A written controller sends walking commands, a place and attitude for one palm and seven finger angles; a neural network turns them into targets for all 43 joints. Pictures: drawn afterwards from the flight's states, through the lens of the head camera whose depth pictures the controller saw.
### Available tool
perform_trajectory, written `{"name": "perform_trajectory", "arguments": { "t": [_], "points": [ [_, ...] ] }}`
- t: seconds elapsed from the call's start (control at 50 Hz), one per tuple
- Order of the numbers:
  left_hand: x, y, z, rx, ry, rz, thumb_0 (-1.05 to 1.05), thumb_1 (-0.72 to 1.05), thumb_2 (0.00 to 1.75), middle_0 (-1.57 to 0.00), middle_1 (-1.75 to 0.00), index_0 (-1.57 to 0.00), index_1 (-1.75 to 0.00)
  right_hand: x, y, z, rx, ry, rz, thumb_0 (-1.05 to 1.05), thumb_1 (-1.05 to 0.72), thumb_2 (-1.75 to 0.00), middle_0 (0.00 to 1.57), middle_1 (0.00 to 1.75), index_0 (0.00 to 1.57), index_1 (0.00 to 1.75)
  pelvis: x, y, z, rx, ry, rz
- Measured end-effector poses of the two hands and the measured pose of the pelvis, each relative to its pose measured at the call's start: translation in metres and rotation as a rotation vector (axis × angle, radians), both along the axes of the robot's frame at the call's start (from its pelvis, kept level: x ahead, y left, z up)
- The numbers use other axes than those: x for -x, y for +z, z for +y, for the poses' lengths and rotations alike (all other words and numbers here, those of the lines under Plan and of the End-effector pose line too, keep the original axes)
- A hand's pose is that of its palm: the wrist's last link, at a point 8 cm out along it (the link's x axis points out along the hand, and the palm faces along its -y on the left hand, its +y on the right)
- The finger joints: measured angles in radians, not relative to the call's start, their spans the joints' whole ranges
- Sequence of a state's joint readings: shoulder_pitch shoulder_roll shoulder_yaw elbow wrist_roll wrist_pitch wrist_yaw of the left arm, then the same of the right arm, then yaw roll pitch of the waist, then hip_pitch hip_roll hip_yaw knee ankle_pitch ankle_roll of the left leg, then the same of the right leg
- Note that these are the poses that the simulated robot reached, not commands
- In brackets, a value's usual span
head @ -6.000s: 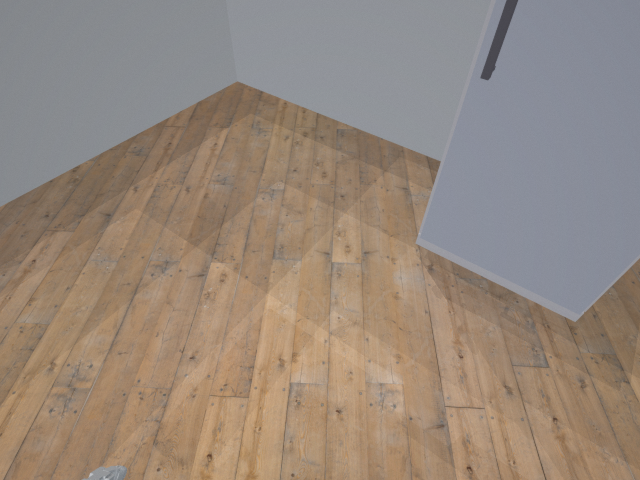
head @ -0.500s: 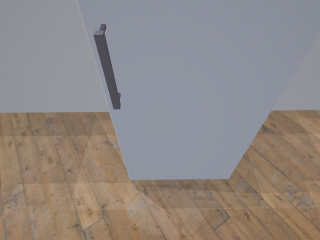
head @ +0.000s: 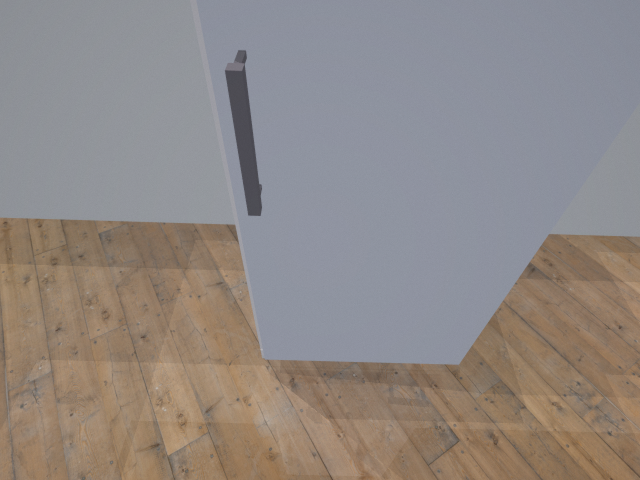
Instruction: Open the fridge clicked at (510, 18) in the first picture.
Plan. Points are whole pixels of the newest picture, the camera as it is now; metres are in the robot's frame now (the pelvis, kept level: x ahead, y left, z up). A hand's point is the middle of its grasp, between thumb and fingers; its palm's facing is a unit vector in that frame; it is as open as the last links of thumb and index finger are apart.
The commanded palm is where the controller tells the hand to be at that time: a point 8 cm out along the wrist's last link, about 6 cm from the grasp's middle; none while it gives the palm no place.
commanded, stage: look again from close up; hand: left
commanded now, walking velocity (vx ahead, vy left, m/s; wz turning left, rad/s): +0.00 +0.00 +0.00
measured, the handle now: (248, 142) +0.54 +0.15 +0.14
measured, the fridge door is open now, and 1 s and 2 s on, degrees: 0 0 0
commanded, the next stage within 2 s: raise the hand to about handle height in 0.76 s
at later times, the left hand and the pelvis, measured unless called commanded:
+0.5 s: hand out of the picture +0.02 +0.18 -0.17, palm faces +0.02 -0.98 -0.20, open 7.4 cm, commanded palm none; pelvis +0.00 +0.00 +0.00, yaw +0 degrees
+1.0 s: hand (158, 450) +0.16 +0.21 -0.05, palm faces +0.30 -0.94 -0.16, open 7.5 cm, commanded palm +0.10 +0.25 -0.05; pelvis +0.00 -0.01 +0.00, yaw +1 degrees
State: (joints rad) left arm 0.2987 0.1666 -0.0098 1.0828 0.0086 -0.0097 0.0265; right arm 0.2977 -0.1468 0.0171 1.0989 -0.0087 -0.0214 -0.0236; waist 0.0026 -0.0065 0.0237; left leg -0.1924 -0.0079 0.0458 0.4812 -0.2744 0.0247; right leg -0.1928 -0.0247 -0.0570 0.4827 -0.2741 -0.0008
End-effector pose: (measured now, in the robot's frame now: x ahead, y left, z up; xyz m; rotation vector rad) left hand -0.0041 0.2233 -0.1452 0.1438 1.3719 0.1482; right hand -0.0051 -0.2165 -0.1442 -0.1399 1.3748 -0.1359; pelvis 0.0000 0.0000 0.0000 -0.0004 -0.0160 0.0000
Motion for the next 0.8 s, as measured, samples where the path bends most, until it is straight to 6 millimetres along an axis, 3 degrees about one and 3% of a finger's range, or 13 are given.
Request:
{"name": "perform_trajectory", "arguments": {
  "t": [0.22, 0.54, 0.8],
  "points": [
    [0.000, -0.001, 0.000, 0.009, 0.001, 0.017, 0.01, 0.91, 0.90, -0.20, -0.30, -0.20, -0.30, -0.007, 0.002, -0.001, 0.012, 0.000, 0.003, 0.01, -0.92, -0.90, 0.20, 0.30, 0.20, 0.30, -0.001, 0.001, 0.003, 0.000, -0.001, 0.001],
    [-0.018, 0.002, 0.010, -0.014, -0.006, -0.023, 0.01, 0.91, 0.90, -0.20, -0.30, -0.20, -0.30, -0.034, 0.006, -0.012, 0.035, 0.026, -0.052, 0.01, -0.91, -0.90, 0.20, 0.30, 0.20, 0.30, -0.004, 0.002, 0.002, -0.003, 0.003, 0.002],
    [-0.027, 0.007, 0.017, -0.038, -0.017, -0.040, 0.01, 0.91, 0.90, -0.20, -0.30, -0.20, -0.30, -0.044, 0.008, -0.024, 0.050, 0.039, -0.066, 0.01, -0.91, -0.90, 0.20, 0.30, 0.21, 0.30, -0.005, 0.003, -0.002, -0.005, 0.002, 0.004]
  ]
}}
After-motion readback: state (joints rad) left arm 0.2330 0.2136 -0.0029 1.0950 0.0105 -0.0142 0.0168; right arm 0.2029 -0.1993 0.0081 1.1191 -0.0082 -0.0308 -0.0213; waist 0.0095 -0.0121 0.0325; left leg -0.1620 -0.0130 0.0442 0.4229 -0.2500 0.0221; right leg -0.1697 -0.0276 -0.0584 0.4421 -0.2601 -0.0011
